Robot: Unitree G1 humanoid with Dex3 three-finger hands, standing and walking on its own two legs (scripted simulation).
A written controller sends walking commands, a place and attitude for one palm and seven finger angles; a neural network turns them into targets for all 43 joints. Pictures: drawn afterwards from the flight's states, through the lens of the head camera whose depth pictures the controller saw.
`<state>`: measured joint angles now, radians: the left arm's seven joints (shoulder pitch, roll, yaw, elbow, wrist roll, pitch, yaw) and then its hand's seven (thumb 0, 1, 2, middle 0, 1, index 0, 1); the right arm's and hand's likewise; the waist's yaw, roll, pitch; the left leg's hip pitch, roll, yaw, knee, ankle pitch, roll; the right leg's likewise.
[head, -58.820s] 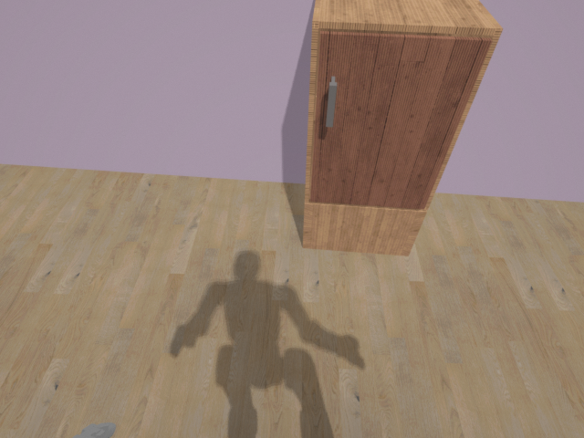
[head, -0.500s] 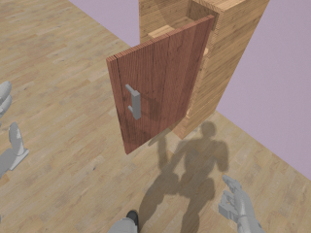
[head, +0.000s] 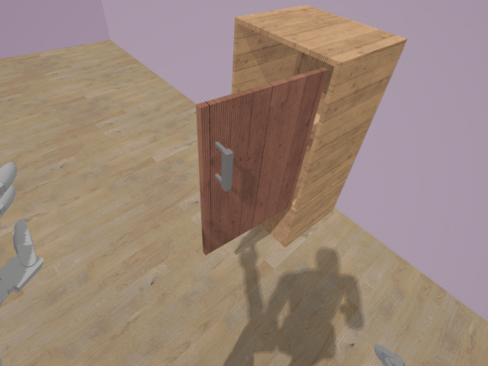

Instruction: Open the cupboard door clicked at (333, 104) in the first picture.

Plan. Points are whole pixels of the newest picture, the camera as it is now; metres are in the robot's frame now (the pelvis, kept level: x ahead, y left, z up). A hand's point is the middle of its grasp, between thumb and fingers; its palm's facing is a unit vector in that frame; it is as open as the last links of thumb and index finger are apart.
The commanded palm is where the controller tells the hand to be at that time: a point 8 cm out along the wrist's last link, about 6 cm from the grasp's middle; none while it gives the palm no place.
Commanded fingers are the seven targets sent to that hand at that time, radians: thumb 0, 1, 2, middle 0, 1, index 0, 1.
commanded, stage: stop stepping back and stand still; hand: left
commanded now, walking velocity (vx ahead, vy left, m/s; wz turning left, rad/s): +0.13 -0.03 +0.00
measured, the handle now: (222, 166) +0.59 +0.10 -0.03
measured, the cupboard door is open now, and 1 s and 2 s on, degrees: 86 86 86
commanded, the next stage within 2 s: let the arm hang, fingers relaxed in 0.40 s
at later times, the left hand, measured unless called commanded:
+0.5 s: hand (44, 267) +0.18 +0.26 +0.15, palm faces +0.41 -0.80 -0.44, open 7.5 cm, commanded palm none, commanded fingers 0.00 0.90 0.90 -0.20 -0.30 -0.20 -0.30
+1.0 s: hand out of the picture -0.05 +0.18 -0.17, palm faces +0.05 -0.97 -0.23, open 7.1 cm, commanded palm none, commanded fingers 0.00 0.90 0.90 -0.20 -0.30 -0.20 -0.30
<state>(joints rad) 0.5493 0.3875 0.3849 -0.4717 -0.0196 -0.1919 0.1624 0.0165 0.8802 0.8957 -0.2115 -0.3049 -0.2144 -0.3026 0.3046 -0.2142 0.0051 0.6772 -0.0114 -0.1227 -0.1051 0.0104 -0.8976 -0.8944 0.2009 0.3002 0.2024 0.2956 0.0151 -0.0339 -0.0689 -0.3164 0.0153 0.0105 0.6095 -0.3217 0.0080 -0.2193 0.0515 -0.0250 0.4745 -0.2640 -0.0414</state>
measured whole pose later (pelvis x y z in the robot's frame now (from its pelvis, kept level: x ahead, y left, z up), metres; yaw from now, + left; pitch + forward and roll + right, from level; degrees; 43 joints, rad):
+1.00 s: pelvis -0.03 -0.01 +0.01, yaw +1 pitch -1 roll +0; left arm 0.29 0.20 0.01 1.12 0.00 0.01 0.02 0.00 0.95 0.90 -0.20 -0.30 -0.20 -0.30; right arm 0.26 -0.16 0.01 1.10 -0.02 0.03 -0.03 0.00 -0.90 -0.89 0.20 0.30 0.20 0.29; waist 0.00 0.02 0.08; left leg -0.23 0.01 -0.02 0.43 -0.17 -0.01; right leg -0.16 0.05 -0.07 0.40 -0.22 -0.06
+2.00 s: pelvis -0.01 -0.01 +0.01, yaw +1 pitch -2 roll +0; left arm 0.27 0.13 0.01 1.15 0.00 -0.01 0.03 0.01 0.90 0.90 -0.20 -0.30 -0.20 -0.30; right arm 0.26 -0.14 0.00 1.14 -0.02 0.01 -0.04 0.00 -0.90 -0.89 0.20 0.30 0.20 0.29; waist -0.01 0.02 0.05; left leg -0.18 0.00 0.00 0.40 -0.18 0.00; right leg -0.13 0.04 -0.06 0.40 -0.24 -0.05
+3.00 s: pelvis +0.00 -0.01 +0.01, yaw +0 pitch -2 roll +0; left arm 0.22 0.19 0.02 1.14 0.00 -0.02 0.03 0.01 0.90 0.90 -0.20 -0.30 -0.20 -0.30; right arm 0.21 -0.20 0.00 1.14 -0.02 0.00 -0.04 0.00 -0.90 -0.89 0.20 0.30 0.20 0.29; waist -0.01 0.01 0.06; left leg -0.15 0.01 0.00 0.36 -0.18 -0.01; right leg -0.09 0.05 -0.05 0.35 -0.24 -0.06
